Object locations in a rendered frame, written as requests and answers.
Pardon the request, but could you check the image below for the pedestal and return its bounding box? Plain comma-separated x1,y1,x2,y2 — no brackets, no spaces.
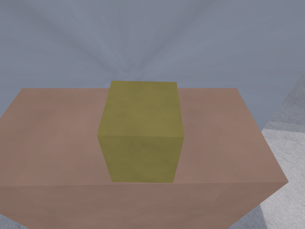
0,88,289,229

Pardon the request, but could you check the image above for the carton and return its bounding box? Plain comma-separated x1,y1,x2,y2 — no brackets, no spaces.
97,81,184,183

